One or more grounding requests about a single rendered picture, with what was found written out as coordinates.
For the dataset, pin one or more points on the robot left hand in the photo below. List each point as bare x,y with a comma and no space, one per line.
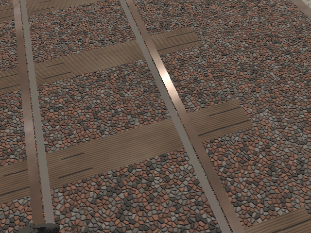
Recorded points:
40,228

